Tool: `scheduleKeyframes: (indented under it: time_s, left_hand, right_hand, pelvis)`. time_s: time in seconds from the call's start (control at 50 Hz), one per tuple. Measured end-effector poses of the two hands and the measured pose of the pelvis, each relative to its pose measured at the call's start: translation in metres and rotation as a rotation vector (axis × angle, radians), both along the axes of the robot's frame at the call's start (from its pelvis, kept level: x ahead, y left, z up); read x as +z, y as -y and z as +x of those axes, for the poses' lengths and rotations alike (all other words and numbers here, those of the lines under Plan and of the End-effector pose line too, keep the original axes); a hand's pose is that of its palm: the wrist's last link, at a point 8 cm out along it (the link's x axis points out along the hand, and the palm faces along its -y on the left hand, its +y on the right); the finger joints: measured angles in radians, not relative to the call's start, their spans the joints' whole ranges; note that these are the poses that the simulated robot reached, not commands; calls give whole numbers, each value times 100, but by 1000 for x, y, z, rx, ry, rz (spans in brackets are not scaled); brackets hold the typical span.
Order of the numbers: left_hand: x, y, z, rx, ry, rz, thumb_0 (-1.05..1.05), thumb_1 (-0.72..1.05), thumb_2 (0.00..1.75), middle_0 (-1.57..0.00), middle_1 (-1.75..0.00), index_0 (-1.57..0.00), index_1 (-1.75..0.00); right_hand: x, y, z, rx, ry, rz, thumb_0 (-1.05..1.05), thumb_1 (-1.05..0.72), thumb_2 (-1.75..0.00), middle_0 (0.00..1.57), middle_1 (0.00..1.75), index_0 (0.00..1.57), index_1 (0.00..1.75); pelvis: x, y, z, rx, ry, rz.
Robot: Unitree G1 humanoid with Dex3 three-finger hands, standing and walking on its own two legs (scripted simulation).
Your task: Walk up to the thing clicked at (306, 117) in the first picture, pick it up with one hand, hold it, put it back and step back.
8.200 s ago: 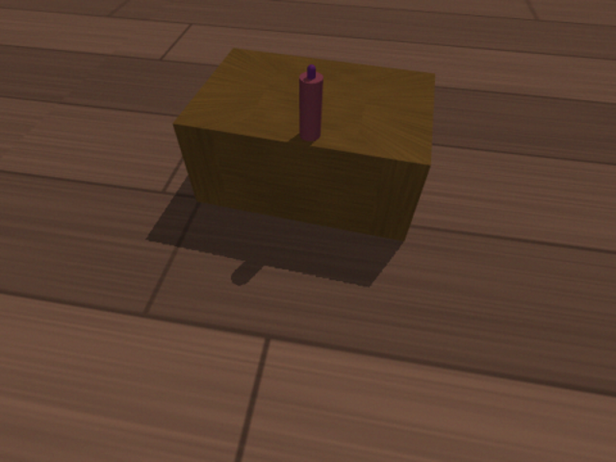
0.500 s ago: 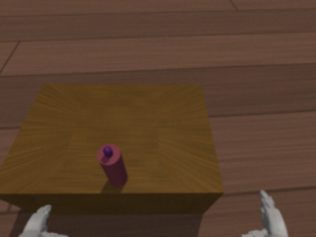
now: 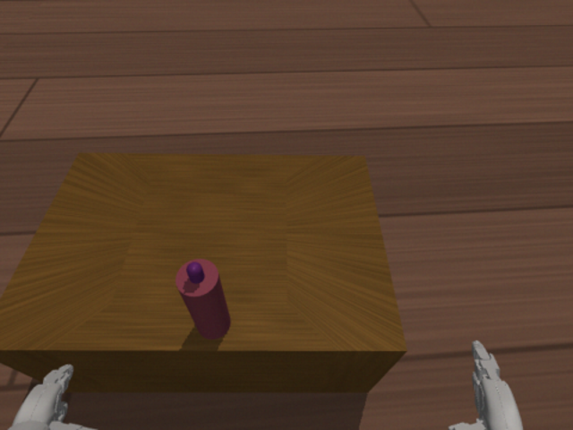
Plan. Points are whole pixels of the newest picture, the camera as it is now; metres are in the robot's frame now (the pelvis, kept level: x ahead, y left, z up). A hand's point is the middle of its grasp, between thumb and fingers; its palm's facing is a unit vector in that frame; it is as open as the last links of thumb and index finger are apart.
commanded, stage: go down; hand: left
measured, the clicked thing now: (205, 298) +0.38 +0.17 -0.19
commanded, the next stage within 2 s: approach in 1.62 s
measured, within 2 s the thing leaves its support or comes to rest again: neither
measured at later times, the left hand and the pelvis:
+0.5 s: hand (61, 383) +0.19 +0.31 -0.03, palm faces +0.16 -0.94 -0.31, open 17.6 cm; pelvis -0.01 +0.00 -0.01, yaw +1 degrees
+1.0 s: hand (34, 317) +0.26 +0.34 +0.02, palm faces +0.17 -0.97 -0.19, open 17.2 cm; pelvis -0.01 +0.00 -0.01, yaw +0 degrees
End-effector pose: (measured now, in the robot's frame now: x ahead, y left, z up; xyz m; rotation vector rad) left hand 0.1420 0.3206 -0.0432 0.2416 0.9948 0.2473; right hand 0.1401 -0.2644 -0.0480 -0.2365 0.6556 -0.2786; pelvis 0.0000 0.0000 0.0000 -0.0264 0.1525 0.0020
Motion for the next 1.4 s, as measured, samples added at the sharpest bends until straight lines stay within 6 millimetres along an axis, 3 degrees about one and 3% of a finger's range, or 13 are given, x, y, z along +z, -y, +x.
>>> scheduleKeyframes:
  time_s: [0.34, 0.54, 0.7, 0.88, 1.4]
  left_hand:
    - [13, -10, -5, -8, 68, -2, -1, -58, 4, -7, -5, -7, -6]
    - [47, -35, 39, -6, 249, 19, -1, -58, 5, -8, -5, -7, -6]
    - [67, -50, 68, -18, 294, -33, -1, -54, 5, -7, -4, -6, -5]
    - [76, -63, 84, -18, 353, -62, -1, -48, 5, -6, -3, -5, -3]
    - [102, -81, 114, -54, 482, -97, -1, -49, 2, -6, -2, -6, -2]
  right_hand:
    - [5, -9, -6, 18, 67, -4, -1, 50, -5, 5, 5, 5, 5]
    - [-1, -7, -11, 8, 71, -26, -1, 50, -6, 5, 5, 5, 5]
    - [-2, -6, -18, -1, 68, -14, -1, 51, -5, 5, 5, 5, 5]
    - [-1, 1, -22, 0, 43, -37, -1, 53, -5, 5, 5, 5, 5]
    - [-1, -6, -16, 25, -9, -45, -1, 53, -5, 5, 5, 5, 5]
  pelvis:
    - [-10, -1, -6, 5, -7, -3]
    - [-12, 0, -12, 11, 4, -6]
    - [-10, -1, -14, 0, 2, -3]
    - [-7, 1, -15, -4, -3, 1]
    - [4, 0, -10, -6, -1, 2]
